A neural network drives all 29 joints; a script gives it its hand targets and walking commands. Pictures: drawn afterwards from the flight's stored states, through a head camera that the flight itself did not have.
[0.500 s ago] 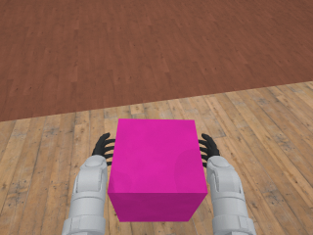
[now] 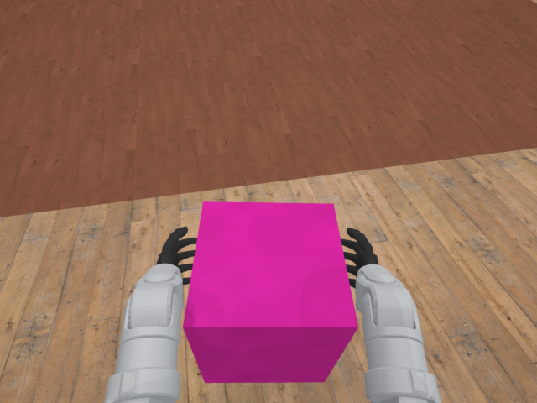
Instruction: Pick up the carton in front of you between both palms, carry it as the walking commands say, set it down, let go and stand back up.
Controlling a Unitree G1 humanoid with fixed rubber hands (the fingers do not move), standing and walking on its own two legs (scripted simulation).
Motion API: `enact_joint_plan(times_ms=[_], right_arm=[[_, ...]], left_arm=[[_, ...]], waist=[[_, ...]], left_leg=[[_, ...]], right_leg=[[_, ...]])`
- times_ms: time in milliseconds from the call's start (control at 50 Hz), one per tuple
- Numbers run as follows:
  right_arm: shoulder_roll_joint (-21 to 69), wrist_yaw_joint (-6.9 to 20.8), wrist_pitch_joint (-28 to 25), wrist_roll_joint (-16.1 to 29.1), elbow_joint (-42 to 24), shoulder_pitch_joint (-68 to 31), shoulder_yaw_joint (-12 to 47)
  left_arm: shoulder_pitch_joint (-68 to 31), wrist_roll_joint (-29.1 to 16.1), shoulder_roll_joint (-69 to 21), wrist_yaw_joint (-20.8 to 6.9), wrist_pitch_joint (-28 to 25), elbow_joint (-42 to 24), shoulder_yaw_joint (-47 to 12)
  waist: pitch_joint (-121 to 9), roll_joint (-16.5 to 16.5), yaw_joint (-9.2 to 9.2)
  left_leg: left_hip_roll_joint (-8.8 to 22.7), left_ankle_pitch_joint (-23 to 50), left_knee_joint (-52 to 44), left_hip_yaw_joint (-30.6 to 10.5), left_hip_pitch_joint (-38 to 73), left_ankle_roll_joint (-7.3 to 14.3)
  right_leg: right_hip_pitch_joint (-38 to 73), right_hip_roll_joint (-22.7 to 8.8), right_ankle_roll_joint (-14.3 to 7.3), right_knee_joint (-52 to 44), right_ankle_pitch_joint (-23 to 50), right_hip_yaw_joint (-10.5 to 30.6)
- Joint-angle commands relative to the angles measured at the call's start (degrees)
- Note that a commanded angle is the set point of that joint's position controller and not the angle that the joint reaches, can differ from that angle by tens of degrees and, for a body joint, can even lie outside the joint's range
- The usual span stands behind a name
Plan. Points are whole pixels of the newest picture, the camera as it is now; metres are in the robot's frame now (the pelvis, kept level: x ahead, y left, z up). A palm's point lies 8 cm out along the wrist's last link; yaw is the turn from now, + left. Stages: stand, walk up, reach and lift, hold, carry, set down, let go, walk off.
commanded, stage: hold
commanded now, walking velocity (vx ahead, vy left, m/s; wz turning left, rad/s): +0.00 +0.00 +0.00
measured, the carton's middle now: (266, 296) +0.29 +0.00 -0.02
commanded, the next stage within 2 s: carry in 0.72 s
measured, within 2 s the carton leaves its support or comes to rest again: neither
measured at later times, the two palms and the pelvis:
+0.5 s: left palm (169, 270) +0.29 +0.15 +0.05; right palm (365, 270) +0.29 -0.15 +0.05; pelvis +0.01 +0.00 +0.00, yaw +0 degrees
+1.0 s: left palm (155, 238) +0.33 +0.18 +0.07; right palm (345, 233) +0.34 -0.12 +0.08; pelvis +0.06 +0.02 -0.01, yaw +1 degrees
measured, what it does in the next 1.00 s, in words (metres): shifts its weight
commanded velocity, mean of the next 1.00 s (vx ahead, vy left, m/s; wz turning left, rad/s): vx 0.16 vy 0.00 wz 0.00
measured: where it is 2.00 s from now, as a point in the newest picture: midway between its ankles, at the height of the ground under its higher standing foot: (254, 311)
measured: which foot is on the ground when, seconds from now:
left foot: down 0.00-1.00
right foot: down 0.00-0.96, up 0.98-1.00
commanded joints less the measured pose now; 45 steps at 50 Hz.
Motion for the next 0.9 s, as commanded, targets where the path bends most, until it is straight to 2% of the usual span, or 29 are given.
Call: enact_joint_plan(times_ms=[0,220,480,680,700,720,740,760,820,860,880], right_arm=[[51.4,12.21,-2.17,13.37,-2.05,-29.85,30.65],[51.69,12.16,-2.2,12.77,-0.29,-30.22,29.9],[50.79,11.58,-1.93,13.59,-3.45,-25.95,31.04],[50.3,11.44,-1.82,13.97,-5.12,-24.36,31.8],[50.34,11.65,-1.37,14.67,-4.53,-26.96,33.31],[50.33,11.67,-1.28,14.9,-4.95,-26.52,32.89],[50.64,11.59,-1.23,15.69,-6.52,-27.29,34.03],[50.89,11.48,-1.02,16.47,-8.09,-28.53,35.06],[51.0,10.57,0.99,19.04,-12.58,-28.38,38.81],[50.86,9.81,3.42,20.83,-16.19,-27.79,41.6],[50.57,9.31,4.78,21.66,-17.74,-28.1,42.5]], left_arm=[[-29.97,-13.45,-51.38,-12.87,-1.86,-1.8,-30.61],[-30.59,-12.97,-51.41,-12.95,-1.97,-0.46,-29.89],[-26.17,-13.74,-50.63,-12.39,-1.59,-3.84,-31.12],[-24.47,-14.16,-50.15,-12.14,-1.46,-5.46,-31.85],[-26.54,-14.96,-50.17,-12.1,-0.94,-5.45,-32.85],[-25.97,-15.38,-50.45,-12.09,-0.64,-5.47,-32.85],[-26.48,-15.77,-50.66,-11.96,-0.53,-6.9,-33.94],[-27.76,-16.28,-51.15,-11.75,-0.31,-8.74,-35.16],[-26.54,-18.28,-51.63,-10.52,1.85,-12.71,-38.44],[-25.75,-19.74,-51.21,-9.27,4.21,-16.23,-40.69],[-26.24,-20.44,-50.53,-8.68,5.56,-18.13,-41.57]], waist=[[-11.38,-0.25,-0.01],[-12.13,-0.27,-0.02],[-13.25,-0.27,-0.08],[-13.3,-0.2,-0.05],[-15.75,-0.66,0.14],[-15.82,-0.93,0.28],[-14.09,-0.83,0.18],[-12.46,-1.18,0.16],[-17.04,-3.16,0.56],[-19.64,-6.65,0.51],[-18.53,-7.7,0.4]], left_leg=[[-3.48,1.04,-4.15,-0.32,-1.98,0.63],[-3.59,2.41,-4.05,-0.17,-1.69,0.51],[-3.89,8.88,-4.08,-0.44,0.23,0.12],[-3.96,10.16,-4.16,-0.6,0.6,0.14],[6.63,1.1,-0.33,-0.36,-6.0,1.08],[6.16,-12.81,-1.81,-2.33,-8.61,1.42],[5.29,-24.15,-2.15,-2.34,-12.14,1.38],[4.91,-28.31,-1.68,-2.1,-15.16,1.14],[3.37,-16.04,5.17,1.85,-16.19,0.31],[1.55,-14.42,9.1,5.26,-16.69,0.07],[1.02,-14.68,7.87,6.55,-16.69,0.26]], right_leg=[[2.5,3.69,-0.56,-3.07,0.69,0.29],[3.17,3.69,-0.4,-2.98,2.1,0.2],[4.58,3.98,-0.22,-3.0,8.46,0.55],[4.6,4.1,-0.18,-3.1,9.61,0.74],[-2.13,-6.5,-0.9,0.79,-1.35,-0.4],[-4.15,-6.21,-1.58,-1.01,-15.23,1.75],[-7.51,-5.82,-1.82,-2.45,-26.75,2.42],[-9.08,-6.1,-2.12,-2.79,-31.45,3.31],[-7.43,-8.82,-3.78,-3.06,-23.78,6.01],[-7.03,-11.57,-5.64,-5.24,-26.97,10.09],[-8.57,-12.36,-6.29,-5.72,-28.81,10.71]])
